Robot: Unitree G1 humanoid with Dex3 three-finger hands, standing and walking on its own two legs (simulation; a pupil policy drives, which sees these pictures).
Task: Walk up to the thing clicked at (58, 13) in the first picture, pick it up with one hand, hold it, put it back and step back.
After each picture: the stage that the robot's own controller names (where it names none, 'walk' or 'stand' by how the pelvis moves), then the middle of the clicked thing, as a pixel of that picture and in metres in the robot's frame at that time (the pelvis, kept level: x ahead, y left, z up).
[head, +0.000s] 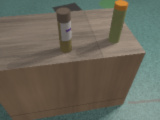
stand; (64, 32) +0.74 +0.12 -0.02
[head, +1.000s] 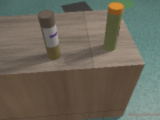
rise first; (50, 37) +0.64 +0.19 +0.01
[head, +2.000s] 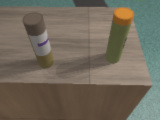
rise first; (40, 44) +0.52 +0.20 +0.02
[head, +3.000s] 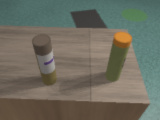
stand; (46, 62) +0.51 +0.18 -0.02
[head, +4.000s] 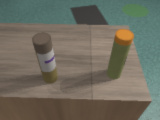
stand; (46, 60) +0.50 +0.18 -0.02
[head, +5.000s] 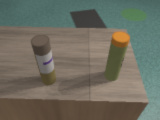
stand; (45, 62) +0.51 +0.18 -0.02
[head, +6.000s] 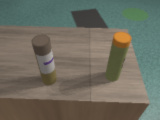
stand; (45, 62) +0.51 +0.18 -0.02
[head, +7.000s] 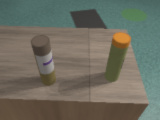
stand; (45, 63) +0.50 +0.18 -0.02
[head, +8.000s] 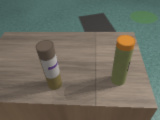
rise first; (50, 67) +0.49 +0.19 -0.02
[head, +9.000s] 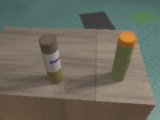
go down; (52, 61) +0.51 +0.18 -0.02
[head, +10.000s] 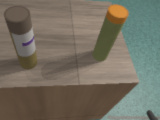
go down; (24, 42) +0.51 +0.17 +0.02
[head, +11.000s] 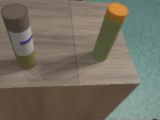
go down; (22, 41) +0.51 +0.18 +0.04
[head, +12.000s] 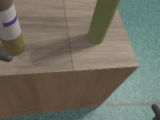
close in; (6, 23) +0.52 +0.19 +0.08
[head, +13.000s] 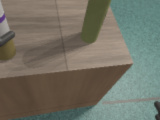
lift; out of the picture +0.52 +0.20 +0.08
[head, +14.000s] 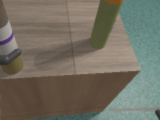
lift; (2, 42) +0.47 +0.21 +0.07
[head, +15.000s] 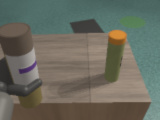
lift; (24, 70) +0.32 +0.17 +0.19
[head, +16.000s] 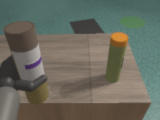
hold; (30, 67) +0.33 +0.16 +0.17
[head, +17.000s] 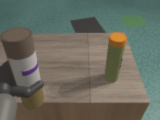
hold; (26, 73) +0.32 +0.17 +0.16
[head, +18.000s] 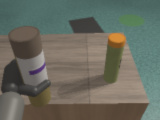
crouch; (33, 71) +0.33 +0.15 +0.16
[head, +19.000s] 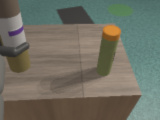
crouch; (12, 36) +0.44 +0.21 +0.18
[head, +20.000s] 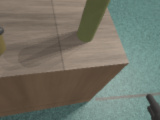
lower; out of the picture +0.53 +0.21 +0.07
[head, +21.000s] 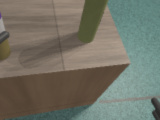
lower; out of the picture +0.53 +0.20 +0.08
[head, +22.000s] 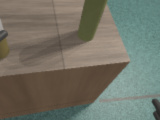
lower; out of the picture +0.53 +0.21 +0.08
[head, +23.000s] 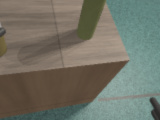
lower; out of the picture +0.53 +0.21 +0.08
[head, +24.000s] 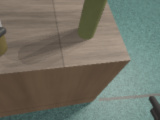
loosen; out of the picture +0.53 +0.21 +0.09
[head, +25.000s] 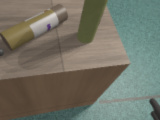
withdraw; (36, 25) +0.60 +0.07 -0.01
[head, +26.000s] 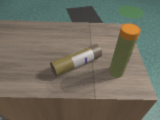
sink last; (77, 59) +0.57 +0.05 -0.06
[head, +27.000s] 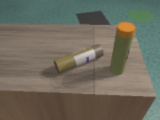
stand; (79, 58) +0.60 +0.06 -0.06
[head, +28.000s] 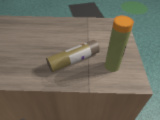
stand; (73, 55) +0.58 +0.06 -0.05
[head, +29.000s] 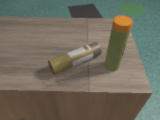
stand; (75, 57) +0.57 +0.05 -0.04
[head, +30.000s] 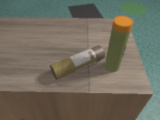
stand; (78, 61) +0.54 +0.04 -0.04
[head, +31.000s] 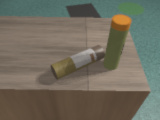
stand; (78, 61) +0.54 +0.03 -0.05
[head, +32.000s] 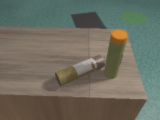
stand; (80, 69) +0.55 +0.03 -0.11
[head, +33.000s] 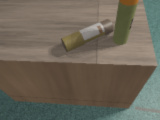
walk; (87, 35) +0.64 +0.02 -0.09
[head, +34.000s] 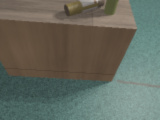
walk; (84, 5) +0.94 -0.02 -0.09
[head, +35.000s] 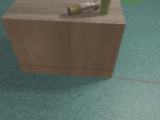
stand; (83, 8) +1.18 +0.06 -0.09
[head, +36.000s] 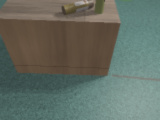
stand; (78, 6) +1.17 +0.05 -0.11
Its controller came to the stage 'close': yes
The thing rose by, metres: 0.21
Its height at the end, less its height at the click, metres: -0.09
